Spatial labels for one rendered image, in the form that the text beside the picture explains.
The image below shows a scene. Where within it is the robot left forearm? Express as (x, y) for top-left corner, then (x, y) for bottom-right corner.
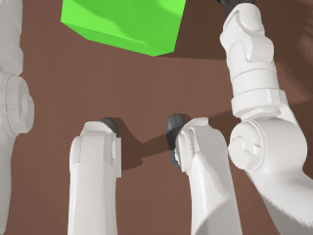
(0, 0), (23, 76)

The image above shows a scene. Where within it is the left robot foot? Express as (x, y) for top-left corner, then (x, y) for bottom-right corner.
(99, 117), (118, 138)

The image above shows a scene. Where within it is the robot right hand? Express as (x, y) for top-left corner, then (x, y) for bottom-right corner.
(216, 0), (255, 19)

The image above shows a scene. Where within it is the robot left thigh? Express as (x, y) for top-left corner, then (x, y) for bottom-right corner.
(67, 130), (121, 235)

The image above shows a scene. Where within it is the left robot upper arm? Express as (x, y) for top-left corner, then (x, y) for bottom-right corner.
(0, 71), (34, 235)

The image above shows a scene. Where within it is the robot right forearm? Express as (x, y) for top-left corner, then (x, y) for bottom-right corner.
(220, 3), (308, 150)

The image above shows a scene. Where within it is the carton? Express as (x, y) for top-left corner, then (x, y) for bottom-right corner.
(61, 0), (186, 57)

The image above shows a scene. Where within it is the right robot upper arm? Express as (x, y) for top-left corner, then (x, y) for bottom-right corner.
(228, 119), (313, 235)

